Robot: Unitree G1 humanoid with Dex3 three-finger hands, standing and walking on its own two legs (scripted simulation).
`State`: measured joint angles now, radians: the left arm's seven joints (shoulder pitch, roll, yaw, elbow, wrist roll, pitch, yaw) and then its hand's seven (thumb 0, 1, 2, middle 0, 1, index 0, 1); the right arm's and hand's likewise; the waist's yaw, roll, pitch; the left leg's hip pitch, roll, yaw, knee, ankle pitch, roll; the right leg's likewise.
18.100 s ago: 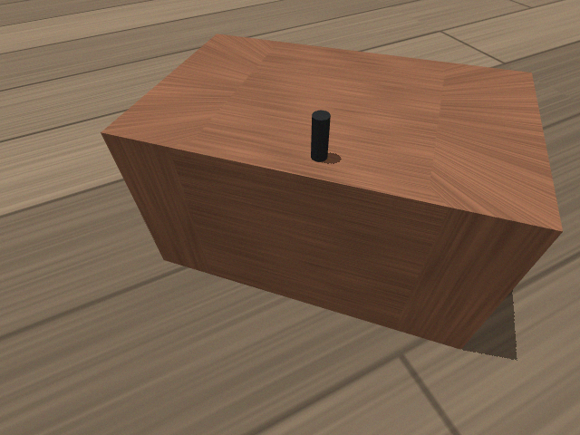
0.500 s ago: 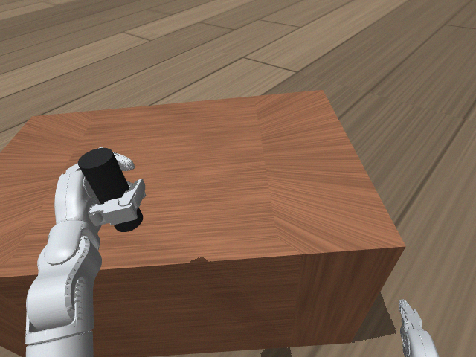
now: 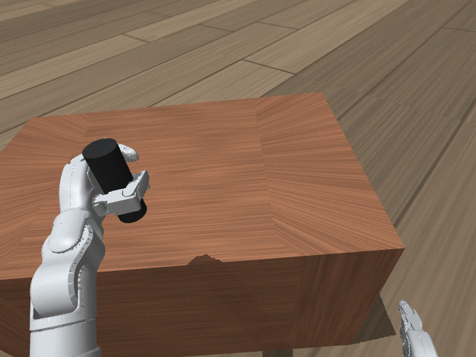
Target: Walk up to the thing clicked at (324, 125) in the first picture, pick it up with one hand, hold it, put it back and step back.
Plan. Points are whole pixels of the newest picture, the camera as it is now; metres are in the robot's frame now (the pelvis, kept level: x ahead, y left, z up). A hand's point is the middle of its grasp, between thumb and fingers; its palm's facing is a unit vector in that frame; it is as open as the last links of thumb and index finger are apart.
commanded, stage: hold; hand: left
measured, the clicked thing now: (118, 183) +0.33 +0.18 +0.20
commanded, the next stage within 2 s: crouch in 0.12 s
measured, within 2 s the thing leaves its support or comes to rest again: neither
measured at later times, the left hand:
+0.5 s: hand (127, 194) +0.34 +0.18 +0.16, palm faces +0.17 -0.99 +0.01, open 6.2 cm
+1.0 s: hand (137, 196) +0.41 +0.21 +0.09, palm faces +0.19 -0.98 -0.01, open 6.2 cm
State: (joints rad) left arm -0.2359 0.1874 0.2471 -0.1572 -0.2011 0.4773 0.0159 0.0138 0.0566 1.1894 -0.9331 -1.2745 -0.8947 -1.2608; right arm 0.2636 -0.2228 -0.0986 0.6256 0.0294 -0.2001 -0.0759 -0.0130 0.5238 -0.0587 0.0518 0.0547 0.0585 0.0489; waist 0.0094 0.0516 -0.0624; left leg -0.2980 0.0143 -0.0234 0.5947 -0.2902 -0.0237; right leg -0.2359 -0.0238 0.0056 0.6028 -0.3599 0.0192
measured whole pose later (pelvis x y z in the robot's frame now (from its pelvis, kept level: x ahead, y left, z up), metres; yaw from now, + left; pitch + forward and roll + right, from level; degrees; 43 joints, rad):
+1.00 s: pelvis -0.01 +0.01 -0.02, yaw -2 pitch +7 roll -1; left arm -0.49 0.32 0.31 0.65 -0.16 -0.10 -0.04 0.01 0.04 1.21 -0.96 -1.24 -0.93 -1.22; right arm 0.25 -0.22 -0.08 0.53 0.01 -0.17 -0.06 -0.01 0.54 -0.05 0.05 0.05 0.06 0.05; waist -0.06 0.01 -0.07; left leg -0.54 0.03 -0.01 0.75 -0.34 -0.02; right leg -0.48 0.00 0.03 0.74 -0.39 0.02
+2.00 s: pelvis -0.01 +0.01 -0.06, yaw -2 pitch +18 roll -2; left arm -0.62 0.40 0.39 0.95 -0.10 -0.38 -0.05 0.01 0.05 1.20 -0.97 -1.23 -0.93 -1.22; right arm 0.34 -0.22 -0.03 0.17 -0.04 -0.01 0.02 -0.01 0.51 -0.06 0.05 0.05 0.06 0.05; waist -0.14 -0.01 -0.12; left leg -0.90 0.05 -0.04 1.03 -0.44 -0.02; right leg -0.82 0.02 0.01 0.98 -0.48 0.03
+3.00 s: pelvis -0.03 +0.01 -0.09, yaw -2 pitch +22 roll -3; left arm -0.66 0.44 0.42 1.04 -0.07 -0.49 -0.04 0.01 0.04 0.93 -1.02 -1.08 -0.99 -1.06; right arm 0.42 -0.25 -0.02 -0.05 -0.06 0.03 0.05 -0.01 0.50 -0.05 0.06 0.05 0.06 0.05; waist -0.19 -0.01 -0.15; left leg -1.08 0.05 -0.05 1.19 -0.48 -0.02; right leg -0.99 0.02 0.00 1.14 -0.53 0.03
